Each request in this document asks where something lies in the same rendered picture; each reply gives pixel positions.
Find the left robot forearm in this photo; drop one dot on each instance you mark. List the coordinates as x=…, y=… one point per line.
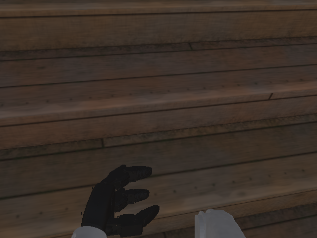
x=88, y=232

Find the left robot hand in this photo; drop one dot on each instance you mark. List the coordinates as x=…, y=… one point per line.
x=104, y=201

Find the right robot thigh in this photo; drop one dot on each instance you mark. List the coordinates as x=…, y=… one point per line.
x=216, y=223

